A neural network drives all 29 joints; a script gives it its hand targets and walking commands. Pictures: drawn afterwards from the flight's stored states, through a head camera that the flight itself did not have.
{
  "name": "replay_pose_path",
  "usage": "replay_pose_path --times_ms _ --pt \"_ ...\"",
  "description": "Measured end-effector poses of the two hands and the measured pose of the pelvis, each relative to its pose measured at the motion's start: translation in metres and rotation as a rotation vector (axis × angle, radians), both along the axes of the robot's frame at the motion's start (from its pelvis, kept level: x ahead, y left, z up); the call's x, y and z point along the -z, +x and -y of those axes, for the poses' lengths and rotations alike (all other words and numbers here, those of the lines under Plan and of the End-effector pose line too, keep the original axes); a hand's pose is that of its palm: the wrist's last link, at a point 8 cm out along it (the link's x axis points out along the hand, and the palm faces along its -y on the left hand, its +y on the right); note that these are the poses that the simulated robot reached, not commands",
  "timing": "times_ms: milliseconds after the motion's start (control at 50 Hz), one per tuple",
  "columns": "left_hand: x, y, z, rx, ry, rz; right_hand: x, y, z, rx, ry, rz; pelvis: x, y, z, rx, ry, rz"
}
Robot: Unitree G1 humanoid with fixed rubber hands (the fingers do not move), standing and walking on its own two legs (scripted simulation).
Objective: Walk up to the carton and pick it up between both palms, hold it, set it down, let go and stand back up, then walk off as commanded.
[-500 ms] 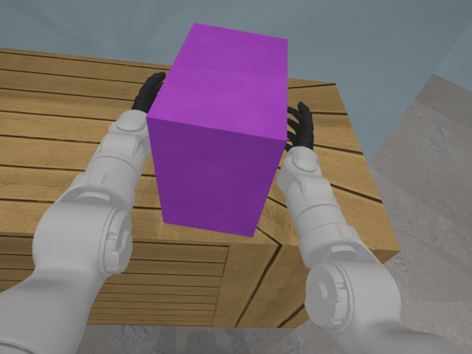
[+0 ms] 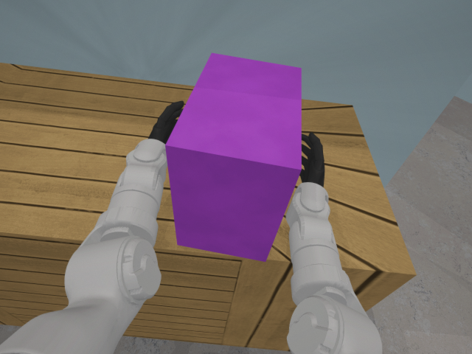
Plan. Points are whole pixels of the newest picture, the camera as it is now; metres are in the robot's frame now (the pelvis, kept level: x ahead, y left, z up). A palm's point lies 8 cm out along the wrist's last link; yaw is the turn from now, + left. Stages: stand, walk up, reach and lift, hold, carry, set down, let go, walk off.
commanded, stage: reach and lift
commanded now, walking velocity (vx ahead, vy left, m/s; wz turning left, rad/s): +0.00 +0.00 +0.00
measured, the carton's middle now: (238, 157) +0.45 -0.02 +0.09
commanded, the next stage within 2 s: none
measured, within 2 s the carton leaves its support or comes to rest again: leaves its support in 1.12 s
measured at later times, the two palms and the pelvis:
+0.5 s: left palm (161, 142) +0.44 +0.12 +0.13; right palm (310, 181) +0.38 -0.13 +0.11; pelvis +0.00 +0.00 +0.00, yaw +0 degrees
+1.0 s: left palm (161, 142) +0.44 +0.12 +0.13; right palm (310, 181) +0.37 -0.13 +0.11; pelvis +0.00 +0.00 +0.00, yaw +0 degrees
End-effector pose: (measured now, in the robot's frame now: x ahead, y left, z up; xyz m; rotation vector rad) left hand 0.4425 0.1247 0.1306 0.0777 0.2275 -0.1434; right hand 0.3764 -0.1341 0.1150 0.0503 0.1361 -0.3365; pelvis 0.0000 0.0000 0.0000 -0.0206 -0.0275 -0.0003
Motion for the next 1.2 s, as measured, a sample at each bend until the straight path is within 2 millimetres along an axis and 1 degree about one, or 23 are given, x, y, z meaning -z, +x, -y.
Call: replay_pose_path --times_ms 520,960,1080,1200 --pt "-0.001 0.0 0.001 -0.004 0.021 0.001 0.002 -0.001 0.0 0.007 0.027 0.011 0.0 0.004 -0.002 0.001 0.002 -0.003" --pt "-0.002 -0.002 0.001 -0.007 0.025 0.005 0.002 -0.002 0.0 0.003 0.014 0.024 0.0 0.0 0.001 0.004 0.0 -0.027" --pt "-0.006 -0.005 0.002 -0.009 0.051 0.032 0.001 -0.004 0.002 0.001 0.007 0.048 0.0 -0.003 0.004 -0.004 -0.005 -0.056" --pt "-0.02 -0.009 0.01 -0.019 0.042 0.087 -0.004 -0.008 0.008 0.006 -0.001 0.093 0.0 -0.01 0.008 -0.004 -0.008 -0.065"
